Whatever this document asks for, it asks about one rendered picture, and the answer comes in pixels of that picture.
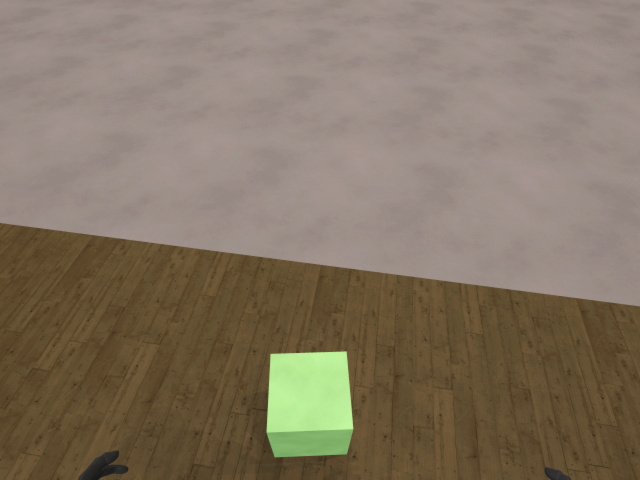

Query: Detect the left robot hand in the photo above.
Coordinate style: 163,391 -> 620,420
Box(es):
78,450 -> 128,480

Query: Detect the carton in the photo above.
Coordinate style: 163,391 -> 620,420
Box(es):
267,352 -> 353,457

